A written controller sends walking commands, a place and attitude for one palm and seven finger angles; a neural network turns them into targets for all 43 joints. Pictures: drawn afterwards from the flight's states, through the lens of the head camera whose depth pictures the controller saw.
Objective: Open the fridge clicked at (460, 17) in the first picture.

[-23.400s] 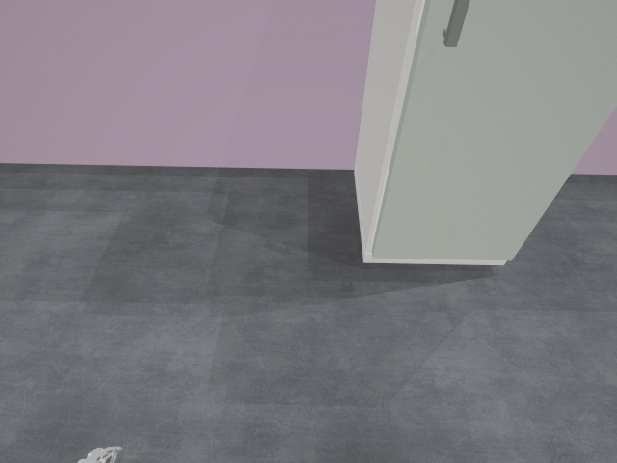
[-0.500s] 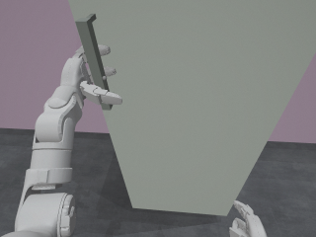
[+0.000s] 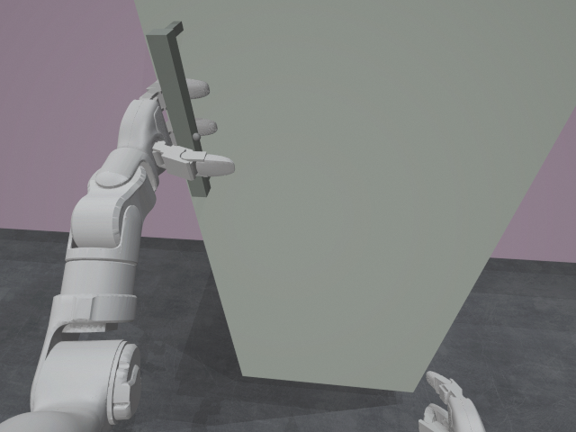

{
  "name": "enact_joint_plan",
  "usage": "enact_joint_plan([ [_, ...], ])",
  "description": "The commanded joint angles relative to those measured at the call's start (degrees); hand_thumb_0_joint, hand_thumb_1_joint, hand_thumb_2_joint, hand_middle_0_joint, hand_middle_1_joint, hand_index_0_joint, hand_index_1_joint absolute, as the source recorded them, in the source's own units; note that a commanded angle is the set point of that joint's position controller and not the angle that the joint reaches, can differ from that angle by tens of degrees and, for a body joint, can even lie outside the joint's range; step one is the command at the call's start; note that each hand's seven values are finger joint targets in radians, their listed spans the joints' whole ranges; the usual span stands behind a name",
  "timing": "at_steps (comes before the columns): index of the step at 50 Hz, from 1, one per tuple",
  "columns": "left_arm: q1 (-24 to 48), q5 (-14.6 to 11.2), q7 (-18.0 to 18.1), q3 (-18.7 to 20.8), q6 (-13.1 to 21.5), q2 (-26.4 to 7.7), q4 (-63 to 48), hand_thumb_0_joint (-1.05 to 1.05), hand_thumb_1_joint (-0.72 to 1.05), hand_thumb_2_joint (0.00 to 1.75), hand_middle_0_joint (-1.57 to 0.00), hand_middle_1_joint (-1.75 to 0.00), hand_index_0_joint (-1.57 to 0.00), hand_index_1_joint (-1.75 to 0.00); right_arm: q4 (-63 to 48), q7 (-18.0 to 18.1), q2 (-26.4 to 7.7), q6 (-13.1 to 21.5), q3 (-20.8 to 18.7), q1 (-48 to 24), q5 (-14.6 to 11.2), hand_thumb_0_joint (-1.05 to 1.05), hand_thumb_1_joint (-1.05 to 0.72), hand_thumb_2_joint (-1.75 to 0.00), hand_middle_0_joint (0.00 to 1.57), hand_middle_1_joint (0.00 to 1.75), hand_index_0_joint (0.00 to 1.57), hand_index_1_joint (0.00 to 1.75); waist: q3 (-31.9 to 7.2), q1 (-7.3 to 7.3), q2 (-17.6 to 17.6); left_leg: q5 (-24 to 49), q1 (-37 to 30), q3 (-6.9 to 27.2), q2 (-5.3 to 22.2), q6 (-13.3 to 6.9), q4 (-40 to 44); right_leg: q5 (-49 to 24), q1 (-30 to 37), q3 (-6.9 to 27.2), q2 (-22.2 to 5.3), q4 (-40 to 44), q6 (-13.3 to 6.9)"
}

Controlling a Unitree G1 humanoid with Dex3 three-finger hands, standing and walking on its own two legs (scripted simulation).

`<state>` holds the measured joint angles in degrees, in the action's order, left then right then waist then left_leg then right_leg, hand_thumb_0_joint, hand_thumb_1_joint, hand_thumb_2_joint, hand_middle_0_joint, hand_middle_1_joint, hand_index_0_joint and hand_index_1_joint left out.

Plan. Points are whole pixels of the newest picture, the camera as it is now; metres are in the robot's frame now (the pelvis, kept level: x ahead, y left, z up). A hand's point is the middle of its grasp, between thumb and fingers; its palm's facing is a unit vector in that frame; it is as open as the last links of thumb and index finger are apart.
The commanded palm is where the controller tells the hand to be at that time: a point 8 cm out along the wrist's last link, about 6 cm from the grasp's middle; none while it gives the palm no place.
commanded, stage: grip the handle and tug to test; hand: left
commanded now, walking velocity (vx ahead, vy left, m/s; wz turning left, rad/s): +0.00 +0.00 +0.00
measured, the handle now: (189, 117) +0.44 +0.17 +0.26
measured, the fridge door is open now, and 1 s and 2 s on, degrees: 0 0 17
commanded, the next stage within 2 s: pull the door a little, standing still in 1.22 s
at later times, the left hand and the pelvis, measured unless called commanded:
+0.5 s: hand (196, 137) +0.39 +0.15 +0.26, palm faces +0.00 -1.00 -0.02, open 5.5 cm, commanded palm +0.36 +0.20 +0.26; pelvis +0.00 +0.00 +0.00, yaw -1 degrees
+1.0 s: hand (197, 140) +0.39 +0.15 +0.25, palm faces +0.01 -1.00 -0.03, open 5.8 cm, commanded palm +0.34 +0.19 +0.26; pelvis +0.01 +0.00 +0.00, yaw -2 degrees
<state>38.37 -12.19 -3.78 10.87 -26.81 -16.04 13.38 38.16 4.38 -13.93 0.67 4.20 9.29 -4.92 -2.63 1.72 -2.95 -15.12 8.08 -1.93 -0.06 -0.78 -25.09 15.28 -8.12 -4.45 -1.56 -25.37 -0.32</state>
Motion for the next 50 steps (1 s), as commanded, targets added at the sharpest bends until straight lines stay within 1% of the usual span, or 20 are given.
enact_joint_plan([
  [1,29.52,-0.37,-0.84,1.75,4.44,-9.25,-12.09,0.0,0.01,0.52,-0.35,-1.27,-0.35,-1.27,-9.62,0.56,-6.08,3.45,-2.28,-8.7,-0.06,0.0,-0.9,-0.9,0.2,0.3,0.2,0.3,-14.8,-1.49,1.81,17.99,-7.89,3.03,0.78,-1.34,1.8,-18.02,0.43,1.71,0.66,2.63,-1.54],
  [2,28.46,-0.7,-0.99,1.42,4.38,-8.27,-11.67,0.0,0.06,0.54,-0.36,-1.28,-0.36,-1.28,-9.92,0.54,-5.77,3.56,-2.17,-8.8,-0.06,0.0,-0.9,-0.9,0.2,0.3,0.2,0.3,-14.97,-1.33,2.07,17.6,-7.78,3.06,0.71,-1.33,1.78,-17.94,0.52,1.63,0.69,2.54,-1.45],
  [9,27.25,-0.9,-1.41,4.17,4.89,-11.74,-11.02,0.0,0.39,0.68,-0.4,-1.33,-0.4,-1.33,-10.04,0.55,-6.19,3.63,-2.28,-8.46,-0.2,0.0,-0.9,-0.9,0.2,0.3,0.2,0.3,-14.79,-0.97,3.01,16.47,-6.69,2.65,0.66,-1.54,2.14,-17.54,1.37,1.9,0.66,3.08,-1.29],
  [11,28.34,-0.83,-1.53,2.32,5.18,-9.96,-11.56,0.0,0.48,0.72,-0.41,-1.34,-0.41,-1.34,-10.04,0.49,-6.17,3.75,-2.25,-8.48,-0.26,0.0,-0.9,-0.9,0.2,0.3,0.2,0.3,-13.81,-1.39,1.77,16.53,-6.99,2.79,0.85,-1.54,2.35,-17.1,0.55,1.84,0.61,3.22,-1.37],
  [14,27.63,-1.06,-1.49,3.66,4.53,-11.34,-8.37,0.0,0.62,0.78,-0.42,-1.36,-0.42,-1.36,-9.59,0.72,-6.37,3.79,-2.39,-8.09,-0.41,0.0,-0.9,-0.9,0.2,0.3,0.2,0.3,-12.56,-1.56,4.14,14.01,-5.86,2.51,0.74,-1.81,2.36,-15.29,-0.25,2.09,0.8,3.99,-0.99],
  [15,26.7,-0.83,-1.41,4.99,4.71,-13.29,-7.64,0.0,0.67,0.8,-0.43,-1.37,-0.43,-1.37,-9.3,0.79,-6.82,3.67,-2.59,-7.77,-0.29,0.0,-0.9,-0.9,0.2,0.3,0.2,0.3,-12.75,-1.12,3.6,14.42,-5.83,2.5,0.81,-1.77,2.49,-15.39,0.36,2.11,0.7,4.07,-1.09],
  [17,28.7,-0.69,-1.67,3.94,4.95,-12.44,-9.01,0.0,0.76,0.84,-0.44,-1.38,-0.44,-1.38,-9.81,0.81,-6.47,3.8,-2.42,-8.11,-0.41,0.0,-0.9,-0.9,0.2,0.3,0.2,0.3,-13.36,-1.39,1.86,14.97,-6.0,2.25,0.61,-1.83,2.38,-16.24,0.53,2.34,0.55,3.84,-1.13],
  [20,26.89,-0.69,-1.68,6.16,6.1,-14.92,-11.49,0.0,0.9,0.9,-0.45,-1.4,-0.45,-1.4,-10.3,0.61,-6.64,3.96,-2.63,-8.04,-0.2,0.0,-0.9,-0.9,0.2,0.3,0.2,0.3,-16.01,-0.55,1.65,17.75,-7.2,2.38,0.74,-1.7,2.16,-18.72,2.69,2.26,0.49,3.32,-1.32],
  [22,27.08,-1.04,-2.03,3.96,6.69,-11.72,-13.99,0.0,0.9,0.9,-0.45,-1.4,-0.45,-1.4,-10.85,0.48,-5.97,4.26,-2.45,-8.44,-0.3,0.0,-0.9,-0.9,0.2,0.3,0.2,0.3,-16.73,-0.95,1.11,19.3,-8.34,2.44,0.73,-1.63,1.85,-20.43,2.56,2.04,0.62,2.78,-1.38],
  [25,22.32,-1.43,-2.13,6.88,5.75,-14.39,-10.7,0.0,0.9,0.9,-0.45,-1.4,-0.45,-1.4,-10.38,0.51,-6.8,3.95,-2.67,-8.23,-0.18,0.0,-0.9,-0.9,0.2,0.3,0.2,0.3,-14.79,-0.03,5.0,18.18,-6.29,2.28,0.84,-1.77,2.04,-20.22,2.99,1.88,0.7,3.13,-1.07],
  [26,24.99,-1.28,-2.22,5.7,5.79,-13.84,-12.71,0.0,0.9,0.9,-0.45,-1.4,-0.45,-1.4,-10.57,0.53,-6.7,3.87,-2.52,-8.47,-0.35,0.0,-0.9,-0.9,0.2,0.3,0.2,0.3,-15.0,-0.56,2.69,17.98,-6.43,2.06,0.66,-1.82,2.2,-20.2,2.78,2.12,0.52,3.12,-1.09],
  [29,26.04,-0.34,-1.69,4.24,5.23,-12.57,-13.58,0.0,0.9,0.9,-0.45,-1.4,-0.45,-1.4,-10.6,0.39,-6.35,3.85,-2.55,-8.32,-0.37,0.0,-0.9,-0.9,0.2,0.3,0.2,0.3,-14.47,-1.11,1.35,17.94,-6.97,1.98,0.64,-1.81,1.8,-19.54,1.54,2.14,0.66,3.02,-1.16],
  [32,26.1,-0.32,-1.58,4.16,4.93,-12.54,-13.9,0.0,0.9,0.9,-0.45,-1.4,-0.45,-1.4,-10.49,0.38,-6.4,3.68,-2.65,-8.29,-0.31,0.0,-0.9,-0.9,0.2,0.3,0.2,0.3,-14.95,-1.26,2.68,18.72,-7.16,2.07,0.71,-1.88,1.73,-20.64,2.07,2.08,0.67,2.92,-1.07],
  [33,24.89,-0.4,-1.49,5.21,4.69,-13.18,-14.12,0.0,0.9,0.9,-0.45,-1.4,-0.45,-1.4,-10.8,0.34,-6.33,3.62,-2.62,-8.42,-0.29,0.0,-0.9,-0.9,0.2,0.3,0.2,0.3,-15.45,-0.73,2.21,18.81,-7.02,2.04,0.65,-1.79,1.58,-20.76,2.4,2.07,0.69,2.68,-1.13],
  [36,26.48,-0.44,-1.76,3.22,4.81,-11.34,-16.28,0.0,0.9,0.9,-0.45,-1.4,-0.45,-1.4,-10.89,0.28,-6.31,3.59,-2.55,-8.77,-0.23,0.0,-0.9,-0.9,0.2,0.3,0.2,0.3,-15.77,-1.18,1.08,20.07,-8.03,2.14,0.67,-1.76,1.45,-21.65,2.13,1.98,0.6,2.51,-1.23],
  [39,23.86,-0.68,-1.53,4.55,4.84,-11.55,-19.1,0.0,0.9,0.9,-0.45,-1.4,-0.45,-1.4,-11.52,0.04,-6.09,3.68,-2.59,-9.0,0.06,0.0,-0.9,-0.9,0.2,0.3,0.2,0.3,-18.38,-0.45,2.37,22.93,-8.97,2.35,0.62,-1.65,0.88,-24.75,3.85,1.76,0.68,1.47,-1.31],
  [45,13.16,-1.66,-2.56,7.25,4.51,-12.74,-24.53,0.0,0.9,0.9,-0.45,-1.4,-0.45,-1.4,-12.98,-0.48,-6.04,2.87,-2.5,-10.46,0.26,0.0,-0.9,-0.9,0.2,0.3,0.2,0.3,-18.28,1.24,3.19,26.48,-8.14,1.99,0.82,-1.5,0.54,-29.38,6.43,1.58,0.55,0.58,-1.24],
  [48,11.47,-2.18,-2.8,7.49,3.29,-12.33,-26.94,0.0,0.9,0.9,-0.45,-1.4,-0.45,-1.4,-13.46,-0.63,-5.94,2.61,-2.31,-11.06,0.14,0.0,-0.9,-0.9,0.2,0.3,0.2,0.3,-17.62,1.12,3.91,26.36,-7.54,1.86,0.77,-1.56,0.47,-29.87,6.32,1.47,0.58,0.33,-1.09],
  [49,10.82,-2.17,-2.8,7.95,2.88,-12.9,-28.51,0.0,0.9,0.9,-0.45,-1.4,-0.45,-1.4,-13.56,-0.66,-5.99,2.5,-2.42,-11.25,0.04,0.0,-0.9,-0.9,0.2,0.3,0.2,0.3,-17.99,1.16,3.45,26.97,-7.65,1.68,0.84,-1.52,0.33,-30.43,6.55,1.45,0.57,0.11,-1.06],
  [50,9.13,-1.92,-2.84,7.96,2.87,-12.9,-31.05,0.0,0.9,0.9,-0.45,-1.4,-0.45,-1.4,-13.91,-0.77,-6.04,2.43,-2.59,-11.42,0.2,0.0,-0.9,-0.9,0.2,0.3,0.2,0.3,-18.78,1.67,0.98,29.73,-8.74,1.69,1.0,-1.36,-0.03,-31.7,6.85,1.52,0.49,-0.36,-1.23],
])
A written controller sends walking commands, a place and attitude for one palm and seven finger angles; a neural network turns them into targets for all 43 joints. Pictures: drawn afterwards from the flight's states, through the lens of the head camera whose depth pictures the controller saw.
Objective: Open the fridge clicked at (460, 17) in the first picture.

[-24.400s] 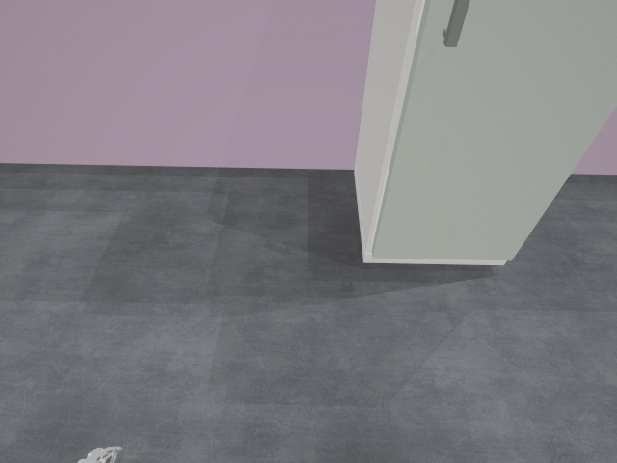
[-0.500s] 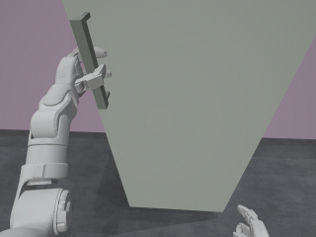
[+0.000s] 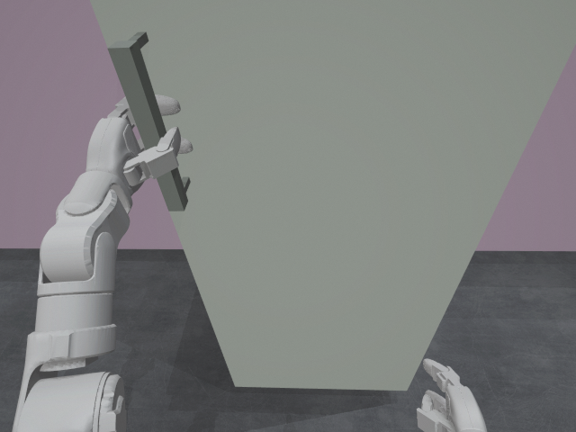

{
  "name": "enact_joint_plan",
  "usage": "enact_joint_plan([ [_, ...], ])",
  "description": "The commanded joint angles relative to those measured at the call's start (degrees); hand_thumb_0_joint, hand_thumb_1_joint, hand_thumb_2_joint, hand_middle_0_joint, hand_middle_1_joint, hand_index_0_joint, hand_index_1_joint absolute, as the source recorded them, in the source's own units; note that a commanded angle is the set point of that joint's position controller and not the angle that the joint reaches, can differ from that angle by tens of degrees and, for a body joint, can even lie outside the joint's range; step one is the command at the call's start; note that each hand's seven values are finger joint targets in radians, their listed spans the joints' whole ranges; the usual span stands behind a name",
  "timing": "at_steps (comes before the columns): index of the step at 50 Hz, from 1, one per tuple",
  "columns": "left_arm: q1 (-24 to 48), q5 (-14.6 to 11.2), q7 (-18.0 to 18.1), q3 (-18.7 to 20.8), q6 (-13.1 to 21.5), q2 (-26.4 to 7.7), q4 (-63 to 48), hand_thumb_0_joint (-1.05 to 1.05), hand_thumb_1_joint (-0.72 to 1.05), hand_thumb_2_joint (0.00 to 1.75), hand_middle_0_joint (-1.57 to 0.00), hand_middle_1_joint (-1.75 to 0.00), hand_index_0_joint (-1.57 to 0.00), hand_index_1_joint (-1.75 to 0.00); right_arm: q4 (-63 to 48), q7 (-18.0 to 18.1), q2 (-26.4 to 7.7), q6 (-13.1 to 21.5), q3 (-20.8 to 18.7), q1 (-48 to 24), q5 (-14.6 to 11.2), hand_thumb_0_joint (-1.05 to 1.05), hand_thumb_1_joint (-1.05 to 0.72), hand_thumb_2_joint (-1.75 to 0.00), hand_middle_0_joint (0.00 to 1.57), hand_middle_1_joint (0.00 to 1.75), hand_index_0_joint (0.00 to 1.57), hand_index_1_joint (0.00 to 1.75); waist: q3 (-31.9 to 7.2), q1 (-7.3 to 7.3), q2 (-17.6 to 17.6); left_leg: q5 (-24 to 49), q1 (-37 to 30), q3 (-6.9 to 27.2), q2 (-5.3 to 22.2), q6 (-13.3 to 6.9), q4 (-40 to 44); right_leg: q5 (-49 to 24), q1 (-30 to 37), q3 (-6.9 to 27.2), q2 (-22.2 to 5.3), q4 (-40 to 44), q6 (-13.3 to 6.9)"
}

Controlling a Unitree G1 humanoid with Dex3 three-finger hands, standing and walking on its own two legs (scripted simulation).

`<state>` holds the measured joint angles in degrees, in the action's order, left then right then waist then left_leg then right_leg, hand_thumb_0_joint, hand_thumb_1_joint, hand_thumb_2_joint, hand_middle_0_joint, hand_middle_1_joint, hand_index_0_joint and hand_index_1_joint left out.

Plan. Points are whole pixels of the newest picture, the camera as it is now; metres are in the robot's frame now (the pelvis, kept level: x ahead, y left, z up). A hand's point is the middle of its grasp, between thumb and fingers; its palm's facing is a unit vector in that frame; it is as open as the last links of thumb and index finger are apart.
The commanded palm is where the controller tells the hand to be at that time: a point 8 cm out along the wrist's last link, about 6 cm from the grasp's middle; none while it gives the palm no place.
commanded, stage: grip the handle and tug to test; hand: left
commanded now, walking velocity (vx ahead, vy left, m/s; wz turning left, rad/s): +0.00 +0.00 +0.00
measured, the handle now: (160, 130) +0.42 +0.19 +0.26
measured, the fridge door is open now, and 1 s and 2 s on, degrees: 0 17 32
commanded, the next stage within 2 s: pull the door a little, standing still in 0.22 s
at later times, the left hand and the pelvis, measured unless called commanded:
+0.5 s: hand (159, 192) +0.29 +0.15 +0.25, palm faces +0.04 -1.00 -0.05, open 5.9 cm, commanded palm +0.25 +0.20 +0.26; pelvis +0.00 +0.00 +0.00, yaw +2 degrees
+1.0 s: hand (160, 250) +0.23 +0.13 +0.23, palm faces +0.13 -0.97 -0.23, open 7.5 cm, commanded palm +0.20 +0.18 +0.25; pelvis -0.08 +0.00 -0.01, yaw +0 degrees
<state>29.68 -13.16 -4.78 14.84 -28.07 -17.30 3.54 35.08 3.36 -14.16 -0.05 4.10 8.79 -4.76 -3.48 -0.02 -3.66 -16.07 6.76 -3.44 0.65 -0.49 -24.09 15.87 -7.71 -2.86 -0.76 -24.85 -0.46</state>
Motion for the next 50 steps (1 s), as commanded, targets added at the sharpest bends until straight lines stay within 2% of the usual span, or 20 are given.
enact_joint_plan([
  [1,16.4,-1.29,-1.78,4.07,3.81,-10.89,-23.81,0.0,0.9,0.9,-0.45,-1.4,-0.45,-1.4,-11.38,0.14,-5.41,3.37,-2.41,-11.08,0.01,0.0,-0.9,-0.9,0.2,0.3,0.2,0.3,-18.92,3.49,1.5,32.78,-7.92,3.38,0.2,-1.61,-1.29,-33.86,6.76,-0.14,-0.41,-1.16,-1.07],
  [5,7.79,-1.9,-1.7,6.81,2.11,-12.65,-28.09,0.0,0.9,0.9,-0.45,-1.4,-0.45,-1.4,-11.74,-0.41,-5.69,3.07,-2.67,-11.17,0.11,0.0,-0.9,-0.9,0.2,0.3,0.2,0.3,-19.07,4.46,3.78,36.45,-7.23,3.4,0.53,-1.37,-2.19,-37.14,7.7,-0.32,-0.39,-2.2,-0.79],
  [7,6.45,-2.3,-1.97,5.26,1.35,-10.39,-32.26,0.0,0.9,0.9,-0.45,-1.4,-0.45,-1.4,-12.21,-0.66,-5.26,3.27,-2.45,-11.73,0.0,0.0,-0.9,-0.9,0.2,0.3,0.2,0.3,-18.82,4.04,2.57,37.68,-7.17,3.2,0.35,-1.43,-2.61,-38.32,6.97,-0.45,-0.58,-2.6,-0.66],
  [10,1.98,-2.68,-1.58,7.93,-0.37,-12.69,-33.55,0.0,0.9,0.9,-0.45,-1.4,-0.45,-1.4,-12.03,-0.8,-5.46,3.25,-2.71,-11.92,-0.07,0.0,-0.9,-0.9,0.2,0.3,0.2,0.3,-17.77,4.53,3.75,37.24,-6.63,3.27,0.49,-1.35,-3.18,-38.25,6.46,-0.49,-0.4,-2.72,-0.42],
  [12,5.66,-2.7,-1.3,5.34,-1.48,-10.57,-35.05,0.0,0.9,0.9,-0.45,-1.4,-0.45,-1.4,-11.69,-0.73,-5.2,3.46,-2.39,-12.28,-0.22,0.0,-0.9,-0.9,0.2,0.3,0.2,0.3,-17.11,3.29,3.14,36.19,-6.82,3.33,0.2,-1.26,-3.35,-36.79,4.86,-0.8,-0.33,-2.69,-0.38],
  [15,6.51,-2.51,-0.44,5.21,-2.86,-11.08,-35.48,0.0,0.9,0.9,-0.45,-1.4,-0.45,-1.4,-11.1,-0.56,-5.32,3.68,-2.42,-12.61,-0.21,0.0,-0.9,-0.9,0.2,0.3,0.2,0.3,-16.31,3.16,1.64,35.46,-7.01,3.42,-0.11,-1.2,-4.19,-36.2,4.0,-0.74,-0.2,-2.77,-0.44],
  [16,7.97,-2.37,-0.37,3.85,-3.3,-9.81,-35.7,0.0,0.9,0.9,-0.45,-1.4,-0.45,-1.4,-11.0,-0.5,-5.13,3.7,-2.19,-12.84,-0.18,0.0,-0.9,-0.9,0.2,0.3,0.2,0.3,-16.84,2.75,1.55,34.86,-7.02,3.51,-0.45,-1.25,-4.12,-36.02,3.85,-0.89,-0.25,-2.88,-0.43],
  [17,10.05,-2.55,-0.38,-0.73,-3.96,-4.86,-33.92,0.0,0.9,0.9,-0.45,-1.4,-0.45,-1.4,-10.7,-0.44,-4.75,3.81,-1.86,-13.3,-0.32,0.0,-0.9,-0.9,0.2,0.3,0.2,0.3,-14.95,1.82,2.38,33.25,-6.79,3.56,-0.6,-1.24,-4.26,-34.56,2.13,-1.21,-0.1,-2.65,-0.28],
  [23,5.06,-2.21,0.01,-0.32,-4.65,-5.62,-37.97,0.0,0.9,0.9,-0.45,-1.4,-0.45,-1.4,-11.3,-0.53,-4.53,2.92,-1.43,-15.02,-0.05,0.0,-0.9,-0.9,0.2,0.3,0.2,0.3,-14.17,2.67,3.7,27.56,-5.5,4.52,-0.67,-1.39,-3.64,-29.55,1.98,-1.21,-0.03,-2.84,-0.45],
  [25,-0.85,-2.37,-0.3,1.08,-4.29,-6.99,-40.62,0.0,0.9,0.9,-0.45,-1.4,-0.45,-1.4,-11.94,-0.65,-4.64,2.59,-1.48,-15.53,0.0,0.0,-0.9,-0.9,0.2,0.3,0.2,0.3,-14.39,3.62,3.8,26.62,-5.14,4.55,-0.51,-1.47,-3.77,-28.84,2.34,-0.88,-0.12,-2.98,-0.44],
  [27,-0.73,-2.54,-0.8,-0.61,-4.59,-5.42,-42.36,0.0,0.9,0.9,-0.45,-1.4,-0.45,-1.4,-12.53,-0.77,-4.27,2.31,-0.93,-16.25,-0.07,0.0,-0.9,-0.9,0.2,0.3,0.2,0.3,-12.9,3.14,3.82,24.31,-4.08,4.74,-0.59,-1.55,-3.28,-26.64,1.5,-1.01,-0.25,-2.8,-0.37],
  [28,-1.55,-2.58,-0.8,2.38,-5.05,-8.1,-39.38,0.0,0.9,0.9,-0.45,-1.4,-0.45,-1.4,-12.07,-0.53,-4.37,2.12,-0.96,-16.08,-0.12,0.0,-0.9,-0.9,0.2,0.3,0.2,0.3,-12.17,3.26,5.56,22.9,-3.4,4.6,-0.68,-1.66,-3.24,-25.66,1.4,-0.92,0.03,-2.29,-0.18],
  [29,7.8,4.52,5.33,2.41,11.05,-16.96,-49.6,0.0,0.9,0.9,-0.45,-1.4,-0.45,-1.4,-13.51,-0.38,-4.61,1.98,-2.15,-9.16,2.25,0.0,-0.9,-0.9,0.2,0.3,0.2,0.3,-0.7,0.08,8.37,19.99,0.41,3.92,2.63,-2.62,-6.47,-25.8,-7.96,5.8,-4.4,5.15,2.19],
  [30,2.14,5.25,7.77,2.87,16.84,-14.66,-41.23,0.0,0.9,0.9,-0.45,-1.4,-0.45,-1.4,-10.37,0.16,-4.47,1.63,-2.54,-7.98,2.9,0.0,-0.9,-0.9,0.2,0.3,0.2,0.3,0.39,-0.16,10.2,15.34,1.18,4.76,2.2,-2.27,-7.04,-22.92,-9.36,6.47,-6.07,6.09,0.67],
  [31,-6.58,5.7,8.34,-1.83,19.56,-7.99,-38.37,0.0,0.9,0.9,-0.45,-1.4,-0.45,-1.4,-10.72,0.06,-4.06,0.43,-2.46,-8.59,3.4,0.0,-0.9,-0.9,0.2,0.3,0.2,0.3,-0.83,-0.02,12.95,14.88,0.24,4.51,2.24,-2.05,-6.84,-22.76,-9.12,6.64,-6.63,5.97,0.01],
  [33,-9.0,6.6,8.97,-3.16,24.29,-7.98,-42.77,0.0,0.9,0.9,-0.45,-1.4,-0.45,-1.4,-11.85,0.09,-4.0,-1.62,-2.63,-8.68,3.69,0.0,-0.9,-0.9,0.2,0.3,0.2,0.3,-6.14,-0.12,7.94,18.22,-1.87,3.51,3.15,-2.11,-6.17,-27.17,-6.66,6.6,-7.94,3.73,-0.16],
  [35,-9.36,7.27,9.99,-1.62,28.31,-10.01,-46.2,0.0,0.9,0.9,-0.45,-1.4,-0.45,-1.4,-12.15,0.36,-3.92,-2.58,-3.16,-8.69,3.82,0.0,-0.9,-0.9,0.2,0.3,0.2,0.3,-9.88,-0.1,2.92,21.71,-3.74,3.78,4.58,-2.44,-5.26,-28.12,-5.44,5.63,-7.91,1.5,0.19],
  [38,-12.45,8.06,11.04,-1.8,32.67,-8.92,-47.82,0.0,0.9,0.9,-0.45,-1.4,-0.45,-1.4,-13.52,0.46,-2.89,-3.11,-3.53,-8.46,3.76,0.0,-0.9,-0.9,0.2,0.3,0.2,0.3,-13.02,-0.16,2.68,23.25,-1.59,5.98,6.54,-3.0,-3.69,-24.4,-2.47,4.92,-6.43,-0.8,0.76],
  [45,-13.61,9.26,12.58,-0.87,38.46,-9.67,-48.6,0.0,0.9,0.9,-0.45,-1.4,-0.45,-1.4,-12.83,1.02,-2.41,-0.67,-4.25,-7.27,3.74,0.0,-0.9,-0.9,0.2,0.3,0.2,0.3,-12.02,-0.37,4.98,15.15,5.5,9.29,6.98,-2.74,-1.94,-13.45,-1.89,4.74,-6.0,-1.25,-0.03],
  [50,-10.42,9.39,12.96,-0.64,39.92,-9.64,-47.28,0.0,0.9,0.9,-0.45,-1.4,-0.45,-1.4,-11.66,1.17,-2.6,2.32,-4.34,-7.24,3.91,0.0,-0.9,-0.9,0.2,0.3,0.2,0.3,-10.33,-0.3,1.19,9.25,11.73,13.61,9.71,-3.75,2.95,-6.36,-0.3,3.62,-3.38,-5.29,0.27],
])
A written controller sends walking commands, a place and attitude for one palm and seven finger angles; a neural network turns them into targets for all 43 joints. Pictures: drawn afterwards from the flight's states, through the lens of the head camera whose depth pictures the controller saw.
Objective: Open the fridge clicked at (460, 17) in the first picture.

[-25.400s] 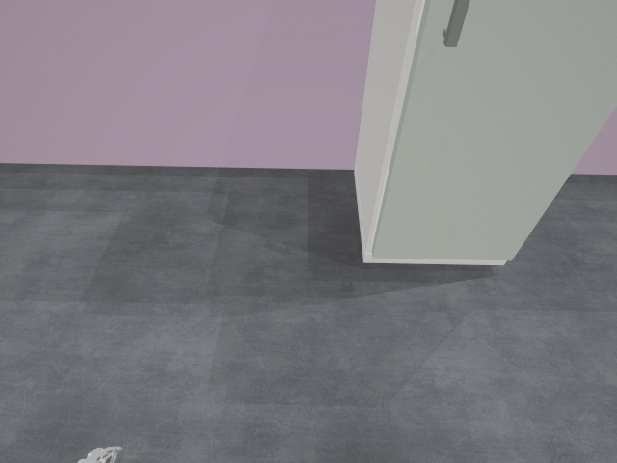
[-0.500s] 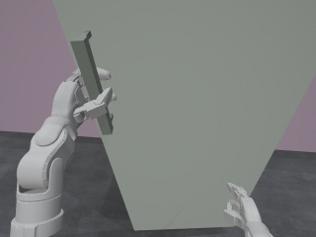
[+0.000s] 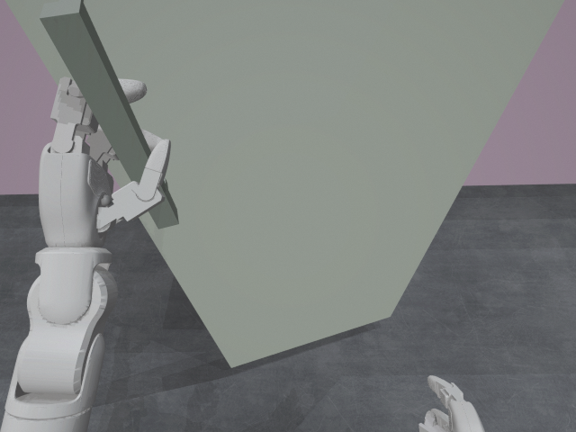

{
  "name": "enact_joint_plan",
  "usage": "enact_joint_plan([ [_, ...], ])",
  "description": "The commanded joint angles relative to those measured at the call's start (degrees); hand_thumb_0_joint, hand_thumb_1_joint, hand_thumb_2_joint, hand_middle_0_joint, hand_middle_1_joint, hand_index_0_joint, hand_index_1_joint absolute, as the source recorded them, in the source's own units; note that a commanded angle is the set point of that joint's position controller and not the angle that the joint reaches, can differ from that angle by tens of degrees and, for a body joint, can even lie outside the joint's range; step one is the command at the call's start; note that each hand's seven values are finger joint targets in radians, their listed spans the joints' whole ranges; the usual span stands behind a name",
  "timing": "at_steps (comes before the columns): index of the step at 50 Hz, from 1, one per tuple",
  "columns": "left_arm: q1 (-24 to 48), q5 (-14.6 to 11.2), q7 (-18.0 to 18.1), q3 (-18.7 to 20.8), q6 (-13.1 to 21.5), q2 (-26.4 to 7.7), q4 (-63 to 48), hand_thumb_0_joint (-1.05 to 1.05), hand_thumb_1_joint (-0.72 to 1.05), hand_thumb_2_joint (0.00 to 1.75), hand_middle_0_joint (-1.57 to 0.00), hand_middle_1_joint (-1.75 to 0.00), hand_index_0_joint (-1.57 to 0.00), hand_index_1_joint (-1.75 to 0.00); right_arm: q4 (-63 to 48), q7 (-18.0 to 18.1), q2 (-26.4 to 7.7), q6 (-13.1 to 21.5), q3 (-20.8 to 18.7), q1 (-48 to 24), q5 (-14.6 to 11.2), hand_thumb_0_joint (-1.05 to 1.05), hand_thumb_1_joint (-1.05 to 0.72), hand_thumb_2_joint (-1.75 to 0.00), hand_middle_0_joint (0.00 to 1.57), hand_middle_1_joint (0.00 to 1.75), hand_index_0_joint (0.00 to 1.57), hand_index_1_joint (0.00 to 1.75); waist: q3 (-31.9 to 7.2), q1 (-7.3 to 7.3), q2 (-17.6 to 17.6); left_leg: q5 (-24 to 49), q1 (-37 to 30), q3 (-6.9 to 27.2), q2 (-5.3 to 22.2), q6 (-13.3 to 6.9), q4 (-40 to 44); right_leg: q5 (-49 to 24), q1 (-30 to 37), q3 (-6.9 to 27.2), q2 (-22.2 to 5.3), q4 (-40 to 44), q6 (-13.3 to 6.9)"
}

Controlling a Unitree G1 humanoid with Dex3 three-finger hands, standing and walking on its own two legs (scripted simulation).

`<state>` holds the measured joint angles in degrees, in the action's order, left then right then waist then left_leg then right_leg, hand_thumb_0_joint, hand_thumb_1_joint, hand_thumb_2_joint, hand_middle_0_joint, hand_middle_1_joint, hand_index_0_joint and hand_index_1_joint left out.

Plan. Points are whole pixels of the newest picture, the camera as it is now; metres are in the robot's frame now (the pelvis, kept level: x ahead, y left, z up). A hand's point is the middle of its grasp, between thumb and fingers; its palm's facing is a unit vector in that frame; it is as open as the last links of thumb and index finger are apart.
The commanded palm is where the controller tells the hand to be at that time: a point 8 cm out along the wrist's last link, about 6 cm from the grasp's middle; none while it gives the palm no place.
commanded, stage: walk backward, drawing the door open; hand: left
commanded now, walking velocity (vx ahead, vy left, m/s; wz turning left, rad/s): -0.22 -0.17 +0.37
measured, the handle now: (129, 128) +0.35 +0.15 +0.26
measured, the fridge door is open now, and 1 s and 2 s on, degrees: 17 32 57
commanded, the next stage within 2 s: none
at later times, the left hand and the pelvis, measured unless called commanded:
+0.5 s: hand (162, 214) +0.27 +0.11 +0.24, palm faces +0.22 -0.95 -0.22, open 7.7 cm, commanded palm +0.23 +0.15 +0.26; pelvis -0.04 -0.07 +0.00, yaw +10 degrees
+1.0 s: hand (217, 281) +0.21 +0.05 +0.24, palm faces +0.48 -0.86 -0.19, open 7.7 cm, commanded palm +0.16 +0.09 +0.25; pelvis -0.02 -0.20 -0.01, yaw +29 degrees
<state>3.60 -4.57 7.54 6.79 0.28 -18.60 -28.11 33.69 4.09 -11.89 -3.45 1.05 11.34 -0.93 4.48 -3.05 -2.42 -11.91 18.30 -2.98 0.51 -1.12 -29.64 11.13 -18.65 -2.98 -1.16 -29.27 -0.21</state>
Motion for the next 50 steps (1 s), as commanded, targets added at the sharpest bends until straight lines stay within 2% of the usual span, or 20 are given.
enact_joint_plan([
  [1,17.28,0.71,0.57,6.62,11.6,-7.38,-16.04,0.0,0.9,0.9,-0.45,-1.4,-0.45,-1.4,-10.1,0.39,-4.43,6.11,-0.99,-9.75,0.1,0.0,-0.9,-0.9,0.2,0.3,0.2,0.3,-18.46,2.66,0.3,4.33,1.89,14.16,10.71,-3.53,9.31,-0.75,11.79,3.72,-2.51,-2.14,0.16],
  [5,20.59,0.69,0.52,8.14,11.09,-8.93,-14.65,0.0,0.9,0.9,-0.45,-1.4,-0.45,-1.4,-8.79,0.26,-4.55,7.74,-1.51,-8.8,0.16,0.0,-0.9,-0.9,0.2,0.3,0.2,0.3,-18.02,2.32,3.68,-2.68,3.52,11.84,8.42,-3.03,5.67,2.98,10.63,6.01,-5.21,2.01,-1.29],
  [8,23.04,0.96,0.76,7.99,10.33,-8.88,-14.88,0.0,0.9,0.9,-0.45,-1.4,-0.45,-1.4,-7.86,-0.11,-3.45,8.31,-1.64,-6.66,0.01,0.0,-0.9,-0.9,0.2,0.3,0.2,0.3,-18.06,1.16,12.76,-9.22,-1.67,4.06,1.63,-0.67,-8.37,13.27,2.97,10.23,-13.77,12.86,-4.97],
  [13,23.55,0.91,0.37,5.86,8.41,-6.3,-15.33,0.0,0.9,0.9,-0.45,-1.4,-0.45,-1.4,-8.07,-0.57,-2.39,9.76,-0.29,-7.57,0.77,0.0,-0.9,-0.9,0.2,0.3,0.2,0.3,-17.6,1.45,12.89,-8.25,-2.92,3.52,1.2,-0.44,-7.17,-6.79,5.87,3.55,-15.02,4.96,-7.0],
  [15,24.03,0.41,0.03,3.82,8.4,-5.16,-15.65,0.0,0.9,0.9,-0.45,-1.4,-0.45,-1.4,-8.82,-0.32,-5.39,9.82,-1.4,-8.31,0.71,0.0,-0.9,-0.9,0.2,0.3,0.2,0.3,-16.67,1.09,-1.79,8.54,-8.45,16.92,10.41,-4.49,7.23,-1.69,-1.53,-1.92,-4.9,-9.93,-1.15],
  [16,26.49,-0.02,-0.54,1.99,8.73,-3.8,-15.95,0.0,0.9,0.9,-0.45,-1.4,-0.45,-1.4,-9.66,-1.03,-4.83,9.95,-0.99,-9.01,0.57,0.0,-0.9,-0.9,0.2,0.3,0.2,0.3,-17.45,1.81,-9.18,18.69,-8.09,31.57,20.23,-9.12,13.24,8.35,-3.33,0.03,0.71,-19.75,1.36],
  [17,31.39,0.29,-1.48,1.58,9.25,-4.52,-18.81,0.0,0.9,0.9,-0.45,-1.4,-0.45,-1.4,-8.92,-1.57,-2.89,10.4,-0.65,-10.19,0.9,0.0,-0.9,-0.9,0.2,0.3,0.2,0.3,-17.9,1.76,-7.81,16.65,-7.51,36.13,23.0,-11.34,16.07,18.07,-3.87,5.63,0.36,-25.67,1.25],
  [21,29.89,1.32,-1.89,3.0,9.42,-4.27,-15.11,0.0,0.9,0.9,-0.45,-1.4,-0.45,-1.4,-7.29,-2.63,-4.36,11.07,-2.48,-8.99,0.33,0.0,-0.9,-0.9,0.2,0.3,0.2,0.3,-19.25,2.69,-3.49,35.64,-12.82,21.68,16.86,-7.37,1.72,9.67,4.0,6.06,0.95,-5.04,0.66],
  [23,29.41,1.62,-2.59,2.81,9.53,-4.67,-15.4,0.0,0.9,0.9,-0.45,-1.4,-0.45,-1.4,-8.14,-3.03,-4.25,10.97,-2.69,-8.59,-0.39,0.0,-0.9,-0.9,0.2,0.3,0.2,0.3,-22.03,2.36,-1.02,24.91,-9.82,15.82,10.45,-3.44,-0.57,-5.47,15.61,4.31,0.57,8.23,1.22],
  [26,27.96,1.09,-2.51,6.29,8.89,-7.85,-15.43,0.0,0.9,0.9,-0.45,-1.4,-0.45,-1.4,-9.09,-2.48,-3.15,9.84,-3.41,-8.11,-0.7,0.0,-0.9,-0.9,0.2,0.3,0.2,0.3,-23.3,2.18,15.38,-13.24,2.9,3.79,-1.75,1.71,-21.37,-28.87,18.61,12.2,-15.81,6.97,-8.85],
  [29,25.99,1.15,-2.11,4.93,9.01,-5.04,-18.64,0.0,0.9,0.9,-0.45,-1.4,-0.45,-1.4,-10.31,-1.32,-0.08,10.08,-0.86,-10.44,0.91,0.0,-0.9,-0.9,0.2,0.3,0.2,0.3,-21.67,3.44,11.76,-18.93,7.2,3.94,0.16,1.07,-26.68,-42.12,20.27,7.87,-17.05,1.47,-10.94],
  [35,26.47,1.23,-1.68,0.52,8.9,-2.38,-16.74,0.0,0.9,0.9,-0.45,-1.4,-0.45,-1.4,-9.78,-0.01,-1.56,9.37,-1.71,-6.59,1.2,0.0,-0.9,-0.9,0.2,0.3,0.2,0.3,-23.05,1.37,10.43,0.42,-6.03,-1.01,1.33,0.6,5.6,-42.19,19.27,-0.33,-12.03,-8.15,-5.65],
  [36,27.9,1.13,-2.06,-1.5,8.97,-1.34,-17.44,0.0,0.9,0.9,-0.45,-1.4,-0.45,-1.4,-10.35,-0.28,-2.76,9.34,-2.47,-5.24,0.91,0.0,-0.9,-0.9,0.2,0.3,0.2,0.3,-24.7,-0.19,4.62,22.94,-20.35,6.8,7.64,-2.62,9.84,-33.17,6.01,-3.45,-7.23,-17.98,-1.55],
  [37,29.9,0.57,-2.9,-2.78,9.7,-0.48,-18.4,0.0,0.9,0.9,-0.45,-1.4,-0.45,-1.4,-10.91,-1.15,-4.7,9.9,-3.65,-6.11,0.87,0.0,-0.9,-0.9,0.2,0.3,0.2,0.3,-24.4,0.34,-7.31,56.6,-34.53,26.45,22.76,-10.31,8.1,2.1,-12.73,-2.51,1.08,-28.07,2.85],
  [38,33.47,2.11,-3.61,-1.78,10.16,-0.74,-17.48,0.0,0.9,0.9,-0.45,-1.4,-0.45,-1.4,-10.23,-2.66,-4.58,9.86,-3.8,-6.56,0.78,0.0,-0.9,-0.9,0.2,0.3,0.2,0.3,-21.91,0.78,-3.02,63.63,-37.87,29.01,26.32,-12.56,6.63,20.99,-18.01,2.35,1.69,-32.51,1.03],
  [41,33.62,3.02,-4.39,0.11,10.78,-2.1,-16.55,0.0,0.9,0.9,-0.45,-1.4,-0.45,-1.4,-6.83,-2.98,-4.1,10.67,-4.42,-11.09,0.81,0.0,-0.9,-0.9,0.2,0.3,0.2,0.3,-16.32,1.59,-4.45,43.38,-25.74,26.62,25.74,-12.22,3.63,16.16,-16.07,10.23,-2.42,-25.63,0.81],
  [43,28.1,2.33,-4.84,-2.62,9.66,1.38,-16.4,0.0,0.9,0.9,-0.45,-1.4,-0.45,-1.4,-6.97,-3.45,-4.34,11.46,-5.09,-9.27,-0.03,0.0,-0.9,-0.9,0.2,0.3,0.2,0.3,-18.37,1.71,-4.92,34.19,-16.89,16.64,19.17,-7.06,3.44,9.27,-0.71,5.76,-0.29,-14.91,1.25],
  [47,26.66,1.5,-4.98,-0.35,9.72,-1.53,-18.11,0.0,0.9,0.9,-0.45,-1.4,-0.45,-1.4,-8.86,-3.62,-4.26,11.66,-4.11,-9.89,-1.38,0.0,-0.9,-0.9,0.2,0.3,0.2,0.3,-18.54,2.2,-6.2,19.65,-6.55,12.89,12.91,-4.1,1.49,0.6,16.8,0.13,1.73,1.64,3.46],
  [49,29.71,2.06,-4.14,2.52,8.96,-6.28,-16.59,0.0,0.9,0.9,-0.45,-1.4,-0.45,-1.4,-8.86,-3.06,-1.52,10.55,-3.0,-10.34,-1.62,0.0,-0.9,-0.9,0.2,0.3,0.2,0.3,-16.82,1.83,16.25,-10.8,1.41,0.69,-0.64,1.29,-17.18,-16.94,16.76,7.39,-11.19,11.53,-1.29],
  [50,25.02,1.47,-3.23,6.22,8.28,-8.32,-16.72,0.0,0.9,0.9,-0.45,-1.4,-0.45,-1.4,-8.62,-2.43,-2.13,10.42,-3.53,-11.1,-1.12,0.0,-0.9,-0.9,0.2,0.3,0.2,0.3,-18.06,3.77,19.3,-22.5,5.28,2.51,-2.2,1.65,-31.36,-22.2,13.86,12.61,-18.35,10.81,-7.88],
])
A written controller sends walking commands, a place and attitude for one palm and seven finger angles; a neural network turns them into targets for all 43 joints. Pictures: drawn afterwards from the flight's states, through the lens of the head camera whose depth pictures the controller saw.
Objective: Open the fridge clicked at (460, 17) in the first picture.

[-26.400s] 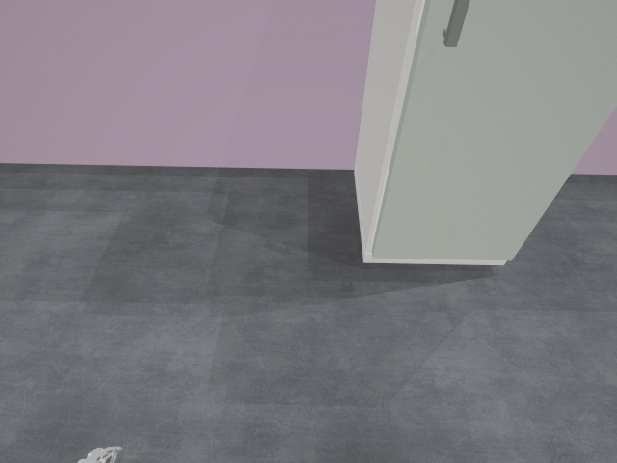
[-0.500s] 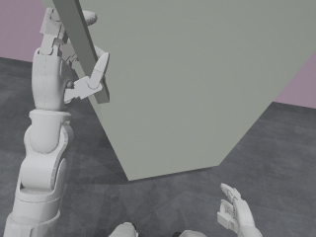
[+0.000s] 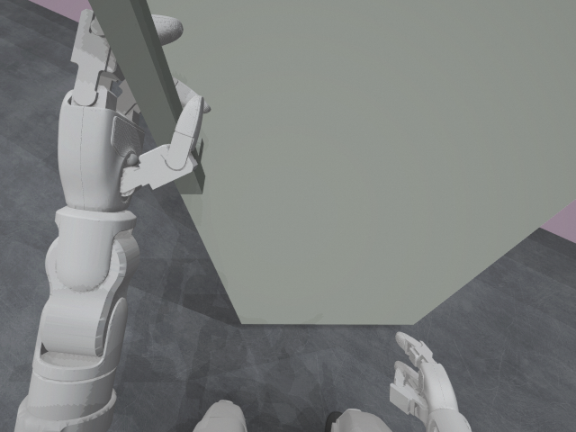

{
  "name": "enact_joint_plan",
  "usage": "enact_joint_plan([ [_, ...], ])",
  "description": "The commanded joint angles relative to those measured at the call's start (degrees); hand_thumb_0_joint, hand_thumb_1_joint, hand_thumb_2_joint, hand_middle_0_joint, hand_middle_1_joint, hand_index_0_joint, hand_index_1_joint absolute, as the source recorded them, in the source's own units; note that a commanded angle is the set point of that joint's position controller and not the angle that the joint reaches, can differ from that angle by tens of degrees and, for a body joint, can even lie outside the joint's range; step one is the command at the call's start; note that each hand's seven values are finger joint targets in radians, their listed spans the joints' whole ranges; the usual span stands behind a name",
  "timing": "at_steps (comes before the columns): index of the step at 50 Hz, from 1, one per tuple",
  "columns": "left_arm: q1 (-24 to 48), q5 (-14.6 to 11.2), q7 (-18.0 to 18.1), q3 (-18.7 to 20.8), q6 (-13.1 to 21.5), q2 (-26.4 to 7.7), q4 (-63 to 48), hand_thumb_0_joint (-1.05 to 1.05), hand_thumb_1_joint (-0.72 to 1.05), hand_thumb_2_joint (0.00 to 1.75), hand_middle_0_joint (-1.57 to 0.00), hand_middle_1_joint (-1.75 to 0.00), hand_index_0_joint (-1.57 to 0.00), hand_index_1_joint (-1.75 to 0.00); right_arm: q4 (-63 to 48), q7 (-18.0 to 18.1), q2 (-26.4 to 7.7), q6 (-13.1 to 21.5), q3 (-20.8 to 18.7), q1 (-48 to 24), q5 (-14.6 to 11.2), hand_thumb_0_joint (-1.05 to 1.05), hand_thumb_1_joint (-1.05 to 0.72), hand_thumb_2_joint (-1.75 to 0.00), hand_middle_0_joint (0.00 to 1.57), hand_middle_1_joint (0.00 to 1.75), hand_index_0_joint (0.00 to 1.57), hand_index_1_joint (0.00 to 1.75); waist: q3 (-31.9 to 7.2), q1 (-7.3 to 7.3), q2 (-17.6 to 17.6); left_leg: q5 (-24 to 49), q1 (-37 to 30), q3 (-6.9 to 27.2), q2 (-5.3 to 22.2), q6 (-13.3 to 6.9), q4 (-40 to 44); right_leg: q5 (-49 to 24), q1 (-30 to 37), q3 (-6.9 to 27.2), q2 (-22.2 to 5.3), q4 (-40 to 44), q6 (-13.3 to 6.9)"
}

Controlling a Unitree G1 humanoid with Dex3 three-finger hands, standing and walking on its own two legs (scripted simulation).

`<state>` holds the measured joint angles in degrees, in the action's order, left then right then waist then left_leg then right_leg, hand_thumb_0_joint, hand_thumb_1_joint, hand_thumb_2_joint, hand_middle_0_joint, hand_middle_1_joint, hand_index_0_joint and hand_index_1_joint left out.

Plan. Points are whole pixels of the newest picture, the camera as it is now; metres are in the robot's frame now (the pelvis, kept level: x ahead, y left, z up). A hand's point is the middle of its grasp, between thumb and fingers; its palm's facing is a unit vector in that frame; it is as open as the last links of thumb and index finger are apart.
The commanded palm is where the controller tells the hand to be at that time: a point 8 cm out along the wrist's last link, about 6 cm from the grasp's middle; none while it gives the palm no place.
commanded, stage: walk backward, drawing the door open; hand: left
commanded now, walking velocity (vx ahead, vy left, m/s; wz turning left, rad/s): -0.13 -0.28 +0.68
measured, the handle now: (163, 79) +0.36 +0.13 +0.27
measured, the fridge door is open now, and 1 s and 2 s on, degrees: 32 57 63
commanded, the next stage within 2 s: stop walking and hold the door back in 1.06 s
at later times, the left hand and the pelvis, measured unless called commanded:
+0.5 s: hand (206, 251) +0.23 +0.08 +0.25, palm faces +0.41 -0.90 -0.15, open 7.2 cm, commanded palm +0.18 +0.11 +0.24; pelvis -0.01 -0.17 +0.01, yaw +21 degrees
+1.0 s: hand (276, 410) +0.14 +0.02 +0.25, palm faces +0.75 -0.64 -0.18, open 7.1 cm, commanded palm +0.08 +0.04 +0.24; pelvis +0.01 -0.31 +0.02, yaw +39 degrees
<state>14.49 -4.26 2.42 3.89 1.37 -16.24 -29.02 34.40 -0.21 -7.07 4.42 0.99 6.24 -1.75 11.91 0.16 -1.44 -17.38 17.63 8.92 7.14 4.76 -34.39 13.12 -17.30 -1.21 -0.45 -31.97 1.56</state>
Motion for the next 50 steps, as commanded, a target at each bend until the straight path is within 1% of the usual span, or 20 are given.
enact_joint_plan([
  [1,12.21,0.52,2.15,9.42,7.02,-9.62,-18.56,0.0,0.9,0.9,-0.45,-1.4,-0.45,-1.4,-9.75,2.45,-6.59,2.31,-3.75,-6.52,-0.21,0.0,-0.9,-0.9,0.2,0.3,0.2,0.3,-26.61,0.8,18.8,-19.87,6.97,-6.93,-6.79,-4.41,-35.72,-27.35,12.03,12.14,-21.15,10.44,-13.22],
  [4,11.13,1.17,3.08,7.81,8.06,-7.06,-21.27,0.0,0.9,0.9,-0.45,-1.4,-0.45,-1.4,-9.76,3.44,-4.53,1.1,-1.74,-6.98,2.01,0.0,-0.9,-0.9,0.2,0.3,0.2,0.3,-27.48,0.06,11.67,-17.72,6.95,-11.6,-5.49,-3.47,-28.73,-38.9,16.33,1.49,-18.33,5.02,-13.07],
  [9,11.38,1.38,3.28,4.89,8.46,-5.57,-19.9,0.0,0.9,0.9,-0.45,-1.4,-0.45,-1.4,-9.61,4.18,-5.65,0.97,-2.59,-1.97,2.53,0.0,-0.9,-0.9,0.2,0.3,0.2,0.3,-30.06,-1.21,10.44,-3.63,-2.8,-16.35,-6.13,-3.86,4.7,-37.86,15.46,-2.44,-14.41,-1.27,-9.59],
  [10,10.78,0.92,3.11,2.6,8.08,-4.37,-19.34,0.0,0.9,0.9,-0.45,-1.4,-0.45,-1.4,-9.84,4.3,-7.01,0.76,-3.46,-1.01,1.73,0.0,-0.9,-0.9,0.2,0.3,0.2,0.3,-29.9,-3.01,5.97,6.35,-13.75,-13.25,-3.67,-4.66,12.12,-33.86,7.41,-4.06,-13.05,-9.01,-7.38],
  [12,14.22,1.09,1.95,1.56,9.51,-4.39,-20.05,0.0,0.9,0.9,-0.45,-1.4,-0.45,-1.4,-10.89,3.34,-10.32,1.56,-4.76,-2.43,1.87,0.0,-0.9,-0.9,0.2,0.3,0.2,0.3,-29.25,-1.98,-9.96,60.04,-33.95,22.11,24.23,-17.34,14.33,18.05,-21.72,-1.48,-1.27,-28.77,0.38],
  [13,17.3,2.56,1.38,3.36,10.03,-5.8,-20.84,0.0,0.9,0.9,-0.45,-1.4,-0.45,-1.4,-9.87,2.49,-8.78,2.44,-3.91,-3.26,2.12,0.0,-0.9,-0.9,0.2,0.3,0.2,0.3,-27.8,-2.39,-1.95,56.76,-33.52,22.19,23.78,-16.83,12.97,16.77,-23.83,3.75,-0.61,-33.37,-0.73],
  [16,15.39,2.82,0.74,4.98,9.95,-6.23,-18.74,0.0,0.9,0.9,-0.45,-1.4,-0.45,-1.4,-5.93,2.83,-9.92,2.77,-5.17,-5.25,1.85,0.0,-0.9,-0.9,0.2,0.3,0.2,0.3,-23.33,-1.18,-7.75,45.05,-25.16,11.28,19.15,-16.25,10.03,10.81,-22.6,6.98,-3.5,-30.2,0.32],
  [19,13.82,1.82,0.26,2.71,8.24,-2.93,-16.26,0.0,0.9,0.9,-0.45,-1.4,-0.45,-1.4,-5.53,2.43,-10.01,3.47,-5.26,-2.71,0.98,0.0,-0.9,-0.9,0.2,0.3,0.2,0.3,-24.88,-1.02,-10.93,33.05,-14.75,-0.29,10.89,-10.87,11.67,5.32,-5.4,2.0,-0.93,-17.3,1.06],
  [24,11.75,0.49,1.34,7.71,8.08,-6.67,-15.0,0.0,0.9,0.9,-0.45,-1.4,-0.45,-1.4,-7.96,2.38,-9.55,4.02,-4.11,-3.96,-0.42,0.0,-0.9,-0.9,0.2,0.3,0.2,0.3,-24.79,-0.06,-9.67,16.95,-4.94,-2.36,5.26,-8.28,5.76,-1.11,13.12,-4.15,1.29,6.29,3.34],
  [25,11.13,0.62,1.79,9.02,7.91,-8.88,-15.52,0.0,0.9,0.9,-0.45,-1.4,-0.45,-1.4,-7.75,2.47,-8.75,3.57,-3.67,-3.33,-0.87,0.0,-0.9,-0.9,0.2,0.3,0.2,0.3,-24.32,-0.45,-3.88,11.14,-4.83,-5.95,0.37,-6.32,-0.65,-6.4,13.48,-2.54,-1.73,12.3,2.4],
  [26,11.53,1.06,2.44,11.08,7.78,-12.72,-16.43,0.0,0.9,0.9,-0.45,-1.4,-0.45,-1.4,-8.37,2.37,-6.4,2.79,-2.77,-4.02,-0.84,0.0,-0.9,-0.9,0.2,0.3,0.2,0.3,-23.92,-0.91,12.12,-8.35,4.0,-11.26,-6.19,-3.55,-12.66,-18.26,15.85,5.23,-12.54,14.83,-1.8],
  [27,9.69,0.94,3.1,15.42,7.16,-16.32,-16.21,0.0,0.9,0.9,-0.45,-1.4,-0.45,-1.4,-8.22,2.85,-6.03,2.33,-2.54,-4.99,0.32,0.0,-0.9,-0.9,0.2,0.3,0.2,0.3,-24.54,0.89,18.67,-19.57,8.91,-10.42,-8.0,-3.56,-29.16,-21.26,10.04,10.81,-21.27,15.2,-7.59],
  [30,3.48,-0.22,3.91,17.25,6.88,-13.74,-19.17,0.0,0.9,0.9,-0.45,-1.4,-0.45,-1.4,-8.25,3.97,-6.91,1.2,-2.89,-7.2,0.34,0.0,-0.9,-0.9,0.2,0.3,0.2,0.3,-23.84,0.52,14.68,-19.18,11.93,-9.7,-3.66,-2.68,-36.51,-31.07,12.72,4.25,-21.28,7.21,-12.89],
  [35,2.02,-0.86,4.27,14.63,7.69,-11.25,-17.54,0.0,0.9,0.9,-0.45,-1.4,-0.45,-1.4,-8.23,5.4,-6.94,-0.22,-2.59,-3.41,1.64,0.0,-0.9,-0.9,0.2,0.3,0.2,0.3,-25.97,-1.6,9.01,-2.89,-2.03,-16.84,-5.82,-2.59,2.07,-35.91,10.88,-6.37,-15.46,-3.72,-6.87],
  [36,4.04,-0.9,3.93,13.02,8.0,-10.37,-18.53,0.0,0.9,0.9,-0.45,-1.4,-0.45,-1.4,-8.74,5.33,-7.43,-0.15,-3.18,-1.26,1.4,0.0,-0.9,-0.9,0.2,0.3,0.2,0.3,-28.98,-3.15,5.05,8.27,-13.5,-13.61,-3.7,-3.7,10.29,-27.44,3.76,-7.25,-13.04,-12.38,-4.34],
  [37,5.6,-1.21,3.56,12.27,8.9,-10.06,-19.75,0.0,0.9,0.9,-0.45,-1.4,-0.45,-1.4,-9.85,5.02,-10.41,0.78,-4.39,-1.55,1.28,0.0,-0.9,-0.9,0.2,0.3,0.2,0.3,-28.91,-2.5,-9.19,34.71,-25.26,8.49,12.31,-10.68,13.94,2.14,-14.28,-7.3,-4.74,-25.28,0.25],
  [38,7.97,-0.37,2.82,12.29,9.88,-10.81,-18.99,0.0,0.9,0.9,-0.45,-1.4,-0.45,-1.4,-9.14,3.96,-10.01,1.76,-3.74,-2.14,1.39,0.0,-0.9,-0.9,0.2,0.3,0.2,0.3,-29.11,-0.55,-12.0,54.21,-25.6,23.99,24.1,-17.24,14.9,23.08,-18.54,-0.03,-1.53,-32.87,1.42],
  [39,12.18,0.75,2.0,12.99,9.85,-11.67,-20.78,0.0,0.9,0.9,-0.45,-1.4,-0.45,-1.4,-7.97,3.04,-9.14,2.64,-3.57,-2.79,0.93,0.0,-0.9,-0.9,0.2,0.3,0.2,0.3,-27.94,-1.7,-5.75,44.42,-24.37,20.38,21.87,-16.32,14.4,18.66,-19.05,4.32,-1.53,-35.36,0.89],
  [44,7.59,0.45,2.5,12.84,8.6,-10.46,-16.23,0.0,0.9,0.9,-0.45,-1.4,-0.45,-1.4,-5.45,3.2,-10.25,4.03,-4.44,-1.22,0.75,0.0,-0.9,-0.9,0.2,0.3,0.2,0.3,-25.9,-0.7,-12.89,36.32,-17.01,2.9,11.4,-12.3,10.74,9.48,-9.42,2.01,-1.45,-20.13,1.39],
  [50,6.46,-0.88,3.53,16.09,8.29,-12.72,-12.37,0.0,0.9,0.9,-0.45,-1.4,-0.45,-1.4,-7.31,3.63,-10.8,4.85,-3.06,-1.36,0.44,0.0,-0.9,-0.9,0.2,0.3,0.2,0.3,-25.36,0.27,-12.61,21.32,-6.48,-0.71,6.39,-9.46,7.52,1.57,9.44,-3.31,2.25,3.5,2.37],
])
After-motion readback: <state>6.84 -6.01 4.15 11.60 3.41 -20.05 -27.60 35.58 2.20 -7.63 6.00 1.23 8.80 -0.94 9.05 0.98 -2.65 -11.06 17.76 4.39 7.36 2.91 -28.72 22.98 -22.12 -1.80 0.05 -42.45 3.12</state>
